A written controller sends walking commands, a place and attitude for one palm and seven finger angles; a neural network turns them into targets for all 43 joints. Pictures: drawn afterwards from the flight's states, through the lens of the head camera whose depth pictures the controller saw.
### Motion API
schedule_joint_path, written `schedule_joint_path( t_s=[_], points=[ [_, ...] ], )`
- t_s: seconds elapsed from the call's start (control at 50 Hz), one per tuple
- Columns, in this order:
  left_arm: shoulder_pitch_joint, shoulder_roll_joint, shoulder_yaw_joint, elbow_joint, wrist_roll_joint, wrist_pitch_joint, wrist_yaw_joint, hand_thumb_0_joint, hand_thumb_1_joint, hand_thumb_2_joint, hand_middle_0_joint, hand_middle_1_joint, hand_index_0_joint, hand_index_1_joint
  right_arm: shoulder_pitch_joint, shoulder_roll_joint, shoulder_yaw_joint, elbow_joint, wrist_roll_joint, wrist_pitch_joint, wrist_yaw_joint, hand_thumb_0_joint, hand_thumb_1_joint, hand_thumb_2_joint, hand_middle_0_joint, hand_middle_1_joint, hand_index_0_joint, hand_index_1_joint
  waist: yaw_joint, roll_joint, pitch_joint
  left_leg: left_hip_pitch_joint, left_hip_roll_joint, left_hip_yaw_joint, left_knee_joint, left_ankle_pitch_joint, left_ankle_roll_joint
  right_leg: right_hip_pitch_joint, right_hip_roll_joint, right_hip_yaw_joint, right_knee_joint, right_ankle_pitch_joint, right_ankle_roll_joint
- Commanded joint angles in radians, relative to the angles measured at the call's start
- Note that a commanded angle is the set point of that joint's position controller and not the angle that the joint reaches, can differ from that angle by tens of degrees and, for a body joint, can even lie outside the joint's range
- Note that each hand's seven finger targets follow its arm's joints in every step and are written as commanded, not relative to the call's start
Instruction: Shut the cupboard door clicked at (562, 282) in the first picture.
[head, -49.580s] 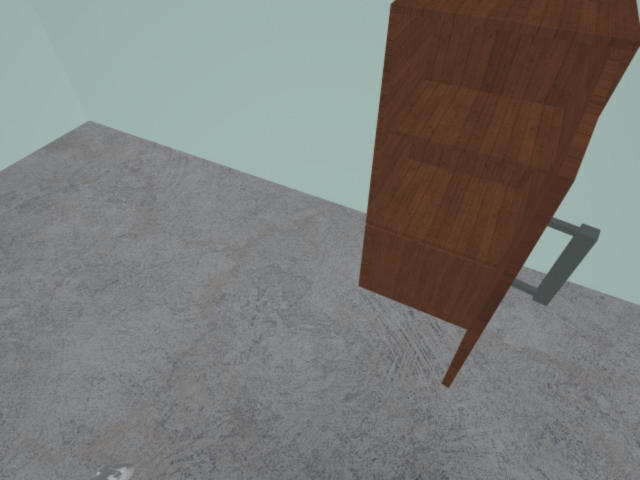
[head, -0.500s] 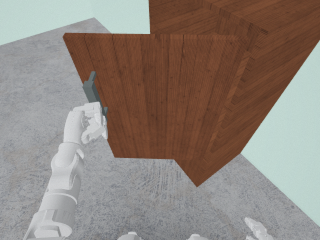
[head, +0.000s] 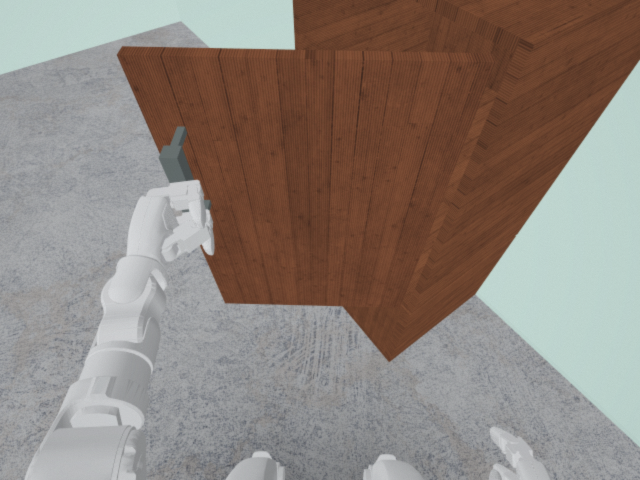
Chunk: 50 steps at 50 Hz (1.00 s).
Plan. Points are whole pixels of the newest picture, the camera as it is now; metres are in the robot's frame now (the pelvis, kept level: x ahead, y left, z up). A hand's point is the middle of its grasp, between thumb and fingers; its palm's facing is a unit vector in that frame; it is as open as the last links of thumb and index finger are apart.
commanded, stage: push the door shut along its arc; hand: left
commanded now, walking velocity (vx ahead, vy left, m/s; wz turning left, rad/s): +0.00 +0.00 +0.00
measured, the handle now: (191, 184) +0.48 +0.19 +0.08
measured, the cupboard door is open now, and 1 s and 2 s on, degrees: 52 38 19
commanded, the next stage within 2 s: pull the fist back off the door in 1.66 s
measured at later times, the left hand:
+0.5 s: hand (229, 191) +0.46 +0.13 +0.08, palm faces -0.20 -0.98 -0.02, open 3.1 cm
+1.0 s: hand (267, 159) +0.52 +0.09 +0.08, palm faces -0.32 -0.95 +0.00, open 3.1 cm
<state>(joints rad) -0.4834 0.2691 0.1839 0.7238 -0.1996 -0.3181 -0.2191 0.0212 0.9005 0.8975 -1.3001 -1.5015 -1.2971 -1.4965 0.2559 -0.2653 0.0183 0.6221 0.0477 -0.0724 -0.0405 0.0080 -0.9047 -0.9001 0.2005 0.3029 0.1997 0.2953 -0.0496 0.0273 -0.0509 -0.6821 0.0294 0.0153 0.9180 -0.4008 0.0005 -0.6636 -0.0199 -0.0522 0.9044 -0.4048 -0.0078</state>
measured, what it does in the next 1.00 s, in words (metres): stands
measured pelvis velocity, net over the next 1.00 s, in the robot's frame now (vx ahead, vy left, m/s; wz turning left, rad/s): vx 0.00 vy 0.00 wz -0.03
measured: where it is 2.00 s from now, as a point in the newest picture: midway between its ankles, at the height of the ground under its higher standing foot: outside the picture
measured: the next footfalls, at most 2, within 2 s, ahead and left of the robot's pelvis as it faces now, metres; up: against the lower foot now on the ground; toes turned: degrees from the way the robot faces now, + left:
none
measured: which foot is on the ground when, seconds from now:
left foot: down 0.00-1.00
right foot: down 0.00-1.00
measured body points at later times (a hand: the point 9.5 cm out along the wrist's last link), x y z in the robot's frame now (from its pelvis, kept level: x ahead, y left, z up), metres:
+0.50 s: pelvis -0.01 +0.00 -0.01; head +0.08 +0.00 +0.43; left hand +0.47 +0.19 +0.09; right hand +0.05 -0.27 -0.13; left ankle +0.03 +0.12 -0.69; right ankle +0.03 -0.12 -0.69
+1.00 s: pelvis +0.00 +0.00 -0.03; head +0.12 +0.00 +0.40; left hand +0.54 +0.14 +0.09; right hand +0.00 -0.27 -0.14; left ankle +0.03 +0.12 -0.69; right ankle +0.03 -0.12 -0.69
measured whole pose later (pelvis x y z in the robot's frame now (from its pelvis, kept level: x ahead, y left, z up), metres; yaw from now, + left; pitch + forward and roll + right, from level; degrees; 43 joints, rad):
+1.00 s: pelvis +0.00 +0.00 -0.03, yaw -2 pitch +20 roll -2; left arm -1.08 0.46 0.29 1.23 -0.11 -0.29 -0.39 0.02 0.90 0.90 -1.30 -1.50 -1.30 -1.50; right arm 0.36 -0.29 0.02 0.66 0.02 -0.05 -0.02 0.00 -0.90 -0.90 0.20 0.30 0.20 0.30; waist -0.20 0.05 -0.08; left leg -0.99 0.06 0.02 1.07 -0.44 0.00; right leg -0.96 0.01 -0.05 1.03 -0.42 -0.01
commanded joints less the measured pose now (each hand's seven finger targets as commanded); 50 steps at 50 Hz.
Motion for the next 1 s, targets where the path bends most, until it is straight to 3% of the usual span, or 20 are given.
schedule_joint_path(
  t_s=[0.0, 0.08, 0.12, 0.16, 0.24, 0.28, 0.3, 0.36, 0.38, 0.4, 0.42, 0.5, 0.6, 0.68, 0.72, 0.8, 0.84, 0.88, 0.9, 0.98],
  points=[
    [-0.481, 0.203, 0.049, -0.134, -0.019, -0.091, -0.028, 0.000, 0.900, 0.900, -1.300, -1.500, -1.300, -1.500, 0.041, -0.146, -0.050, -0.094, -0.002, -0.040, -0.014, 0.000, -0.900, -0.900, 0.200, 0.300, 0.200, 0.300, -0.025, -0.013, -0.355, 0.150, -0.030, -0.026, -0.113, 0.124, 0.019, 0.127, 0.025, 0.043, -0.119, 0.204, -0.009],
    [-0.523, 0.192, 0.032, -0.075, -0.021, -0.077, -0.068, 0.000, 0.900, 0.900, -1.300, -1.500, -1.300, -1.500, 0.060, -0.154, -0.056, -0.094, 0.001, -0.032, -0.008, 0.000, -0.900, -0.900, 0.200, 0.300, 0.200, 0.300, -0.030, 0.000, -0.379, 0.150, -0.030, -0.027, -0.104, 0.147, 0.016, 0.109, 0.023, 0.038, -0.109, 0.230, -0.011],
    [-0.581, 0.200, 0.025, -0.060, -0.020, -0.076, -0.081, 0.000, 0.900, 0.900, -1.300, -1.500, -1.300, -1.500, 0.074, -0.160, -0.056, -0.087, 0.000, -0.028, -0.008, 0.000, -0.900, -0.900, 0.200, 0.300, 0.200, 0.300, -0.042, 0.012, -0.392, 0.167, -0.028, -0.035, -0.096, 0.170, 0.017, 0.090, 0.025, 0.033, -0.098, 0.247, -0.013],
    [-0.640, 0.165, -0.007, -0.022, -0.020, -0.076, -0.089, 0.000, 0.900, 0.900, -1.300, -1.500, -1.300, -1.500, 0.084, -0.159, -0.058, -0.078, 0.002, -0.025, -0.008, 0.000, -0.900, -0.900, 0.200, 0.300, 0.200, 0.300, -0.065, -0.013, -0.373, 0.161, -0.025, -0.038, -0.090, 0.150, 0.019, 0.048, 0.028, 0.028, -0.102, 0.221, -0.009],
    [-0.715, 0.218, 0.029, 0.019, -0.013, -0.093, -0.094, 0.000, 0.900, 0.900, -1.300, -1.500, -1.300, -1.500, 0.106, -0.169, -0.061, -0.063, -0.003, -0.021, -0.010, 0.000, -0.900, -0.900, 0.200, 0.300, 0.200, 0.300, -0.070, -0.030, -0.406, 0.144, -0.025, -0.044, -0.078, 0.138, 0.022, 0.042, 0.029, 0.033, -0.092, 0.202, -0.010],
    [-0.743, 0.204, 0.014, 0.037, -0.010, -0.098, -0.099, 0.000, 0.900, 0.900, -1.300, -1.500, -1.300, -1.500, 0.108, -0.167, -0.059, -0.061, -0.002, -0.021, -0.007, 0.000, -0.900, -0.900, 0.200, 0.300, 0.200, 0.300, -0.075, 0.008, -0.414, 0.149, -0.027, -0.043, -0.073, 0.137, 0.021, 0.023, 0.030, 0.034, -0.088, 0.197, -0.012],
    [-0.759, 0.244, 0.045, 0.049, -0.006, -0.102, -0.098, 0.000, 0.900, 0.900, -1.300, -1.500, -1.300, -1.500, 0.122, -0.174, -0.060, -0.053, -0.006, -0.020, -0.007, 0.000, -0.900, -0.900, 0.200, 0.300, 0.200, 0.300, -0.069, 0.001, -0.430, 0.150, -0.026, -0.050, -0.069, 0.145, 0.021, 0.023, 0.032, 0.030, -0.080, 0.197, -0.014],
    [-0.798, 0.241, 0.035, 0.108, 0.009, -0.097, -0.101, 0.000, 0.900, 0.900, -1.300, -1.500, -1.300, -1.500, 0.129, -0.173, -0.059, -0.045, -0.006, -0.016, -0.004, 0.000, -0.900, -0.900, 0.200, 0.300, 0.200, 0.300, -0.085, 0.022, -0.417, 0.136, -0.023, -0.052, -0.062, 0.134, 0.020, -0.017, 0.034, 0.030, -0.076, 0.179, -0.013],
    [-0.830, 0.252, 0.037, 0.113, 0.011, -0.097, -0.102, 0.000, 0.900, 0.900, -1.300, -1.500, -1.300, -1.500, 0.138, -0.176, -0.058, -0.041, -0.007, -0.015, -0.004, 0.000, -0.900, -0.900, 0.200, 0.300, 0.200, 0.300, -0.098, -0.001, -0.415, 0.125, -0.022, -0.054, -0.059, 0.128, 0.023, -0.017, 0.035, 0.033, -0.078, 0.178, -0.011],
    [-0.822, 0.296, 0.075, 0.137, 0.014, -0.097, -0.102, 0.000, 0.900, 0.900, -1.300, -1.500, -1.300, -1.500, 0.148, -0.183, -0.059, -0.040, -0.009, -0.014, -0.005, 0.000, -0.900, -0.900, 0.200, 0.300, 0.200, 0.300, -0.085, 0.002, -0.425, 0.116, -0.022, -0.057, -0.056, 0.133, 0.023, -0.015, 0.038, 0.032, -0.070, 0.175, -0.015],
    [-0.847, 0.274, 0.052, 0.137, 0.016, -0.097, -0.106, 0.000, 0.900, 0.900, -1.300, -1.500, -1.300, -1.500, 0.146, -0.180, -0.057, -0.042, -0.008, -0.014, -0.003, 0.000, -0.900, -0.900, 0.200, 0.300, 0.200, 0.300, -0.099, 0.007, -0.432, 0.118, -0.023, -0.056, -0.054, 0.138, 0.024, -0.018, 0.036, 0.034, -0.070, 0.183, -0.012],
    [-0.875, 0.272, 0.049, 0.147, 0.016, -0.104, -0.128, 0.000, 0.900, 0.900, -1.300, -1.500, -1.300, -1.500, 0.165, -0.183, -0.060, -0.041, -0.013, -0.016, 0.002, 0.000, -0.900, -0.900, 0.200, 0.300, 0.200, 0.300, -0.098, 0.064, -0.493, 0.160, -0.022, -0.061, -0.035, 0.191, 0.021, -0.043, 0.041, 0.030, -0.049, 0.212, -0.018],
    [-0.914, 0.353, 0.110, 0.240, 0.019, -0.076, -0.139, 0.000, 0.900, 0.900, -1.300, -1.500, -1.300, -1.500, 0.190, -0.194, -0.055, -0.034, -0.014, -0.005, 0.000, 0.000, -0.900, -0.900, 0.200, 0.300, 0.200, 0.300, -0.121, -0.012, -0.441, 0.058, -0.023, -0.052, -0.022, 0.148, 0.031, -0.029, 0.045, 0.039, -0.057, 0.201, -0.011],
    [-0.974, 0.338, 0.081, 0.262, 0.037, -0.071, -0.151, 0.000, 0.900, 0.900, -1.300, -1.500, -1.300, -1.500, 0.196, -0.191, -0.056, -0.031, -0.014, -0.005, 0.001, 0.000, -0.900, -0.900, 0.200, 0.300, 0.200, 0.300, -0.144, 0.005, -0.443, 0.042, -0.019, -0.053, -0.006, 0.121, 0.031, -0.067, 0.044, 0.045, -0.055, 0.171, -0.007],
    [-1.017, 0.332, 0.069, 0.253, 0.040, -0.076, -0.156, 0.000, 0.900, 0.900, -1.300, -1.500, -1.300, -1.500, 0.204, -0.193, -0.054, -0.028, -0.018, -0.009, 0.003, 0.000, -0.900, -0.900, 0.200, 0.300, 0.200, 0.300, -0.151, 0.055, -0.472, 0.074, -0.018, -0.063, 0.005, 0.137, 0.029, -0.108, 0.046, 0.040, -0.041, 0.166, -0.010],
    [-1.048, 0.370, 0.094, 0.267, 0.044, -0.072, -0.171, 0.000, 0.900, 0.900, -1.300, -1.500, -1.300, -1.500, 0.230, -0.200, -0.058, -0.022, -0.023, -0.009, 0.003, 0.000, -0.900, -0.900, 0.200, 0.300, 0.200, 0.300, -0.155, 0.056, -0.532, 0.091, -0.016, -0.072, 0.029, 0.186, 0.031, -0.112, 0.050, 0.036, -0.021, 0.197, -0.015],
    [-1.082, 0.358, 0.080, 0.283, 0.048, -0.056, -0.174, 0.000, 0.900, 0.900, -1.300, -1.500, -1.300, -1.500, 0.233, -0.198, -0.056, -0.017, -0.022, -0.008, 0.004, 0.000, -0.900, -0.900, 0.200, 0.300, 0.200, 0.300, -0.170, 0.054, -0.526, 0.078, -0.012, -0.072, 0.036, 0.179, 0.031, -0.129, 0.049, 0.037, -0.021, 0.193, -0.009],
    [-1.084, 0.403, 0.112, 0.307, 0.059, -0.040, -0.168, 0.000, 0.900, 0.900, -1.300, -1.500, -1.300, -1.500, 0.241, -0.201, -0.054, -0.017, -0.023, -0.004, 0.007, 0.000, -0.900, -0.900, 0.200, 0.300, 0.200, 0.300, -0.166, 0.061, -0.518, 0.049, -0.013, -0.067, 0.042, 0.170, 0.032, -0.122, 0.051, 0.041, -0.022, 0.189, -0.009],
    [-1.111, 0.434, 0.137, 0.299, 0.059, -0.039, -0.163, 0.000, 0.900, 0.900, -1.300, -1.500, -1.300, -1.500, 0.253, -0.203, -0.054, -0.016, -0.025, -0.005, 0.004, 0.000, -0.900, -0.900, 0.200, 0.300, 0.200, 0.300, -0.171, 0.057, -0.536, 0.055, -0.014, -0.068, 0.048, 0.193, 0.037, -0.119, 0.055, 0.039, -0.013, 0.208, -0.011],
    [-1.109, 0.486, 0.171, 0.250, 0.072, -0.039, -0.173, 0.000, 0.900, 0.900, -1.300, -1.500, -1.300, -1.500, 0.255, -0.198, -0.055, -0.032, -0.030, -0.004, 0.009, 0.000, -0.900, -0.900, 0.200, 0.300, 0.200, 0.300, -0.149, 0.078, -0.631, 0.050, -0.018, -0.056, 0.067, 0.262, 0.034, -0.032, 0.053, 0.053, 0.002, 0.305, -0.008]
  ],
)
